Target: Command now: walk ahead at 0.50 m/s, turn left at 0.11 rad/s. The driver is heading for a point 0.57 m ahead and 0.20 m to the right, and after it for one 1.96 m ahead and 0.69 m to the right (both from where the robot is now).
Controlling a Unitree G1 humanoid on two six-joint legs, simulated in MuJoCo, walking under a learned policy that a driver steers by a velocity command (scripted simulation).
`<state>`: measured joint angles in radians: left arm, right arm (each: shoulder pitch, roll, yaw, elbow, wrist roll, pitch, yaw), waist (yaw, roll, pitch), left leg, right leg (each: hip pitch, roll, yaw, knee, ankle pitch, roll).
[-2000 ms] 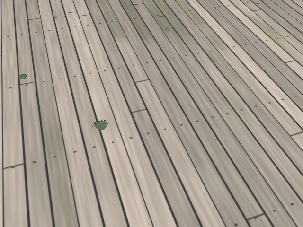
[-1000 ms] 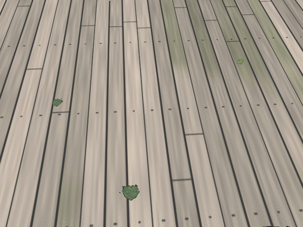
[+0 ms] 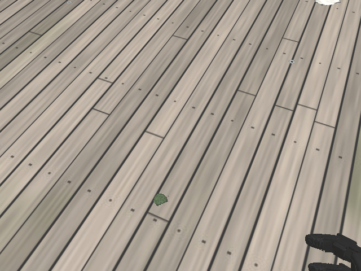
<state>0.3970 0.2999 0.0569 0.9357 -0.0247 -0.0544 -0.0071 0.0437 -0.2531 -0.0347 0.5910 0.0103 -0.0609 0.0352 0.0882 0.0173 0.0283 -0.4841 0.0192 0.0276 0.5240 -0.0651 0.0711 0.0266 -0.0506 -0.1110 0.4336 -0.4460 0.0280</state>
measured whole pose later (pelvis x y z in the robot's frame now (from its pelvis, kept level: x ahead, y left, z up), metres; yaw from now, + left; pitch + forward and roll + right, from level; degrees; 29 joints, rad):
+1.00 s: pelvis +0.52 -0.09 +0.00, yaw -31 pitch +2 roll +0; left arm 0.29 0.32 0.09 0.72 -0.01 0.01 0.04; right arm 0.05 -0.27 -0.05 0.67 -0.03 -0.10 0.00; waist 0.06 0.00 0.02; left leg -0.47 -0.04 -0.06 0.48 -0.01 0.01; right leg -0.21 0.14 0.22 0.68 -0.49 -0.05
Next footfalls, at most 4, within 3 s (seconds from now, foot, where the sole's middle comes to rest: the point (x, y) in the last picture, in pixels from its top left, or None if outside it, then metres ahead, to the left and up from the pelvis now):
0.54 right None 0.43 -0.16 -0.76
0.98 left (225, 204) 0.72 -0.08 -0.76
1.36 right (270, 259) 0.52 -0.24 -0.76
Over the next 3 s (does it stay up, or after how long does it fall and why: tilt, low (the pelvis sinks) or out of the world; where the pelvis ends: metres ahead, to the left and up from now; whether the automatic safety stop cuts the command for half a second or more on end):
stays up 0.58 -0.16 0.02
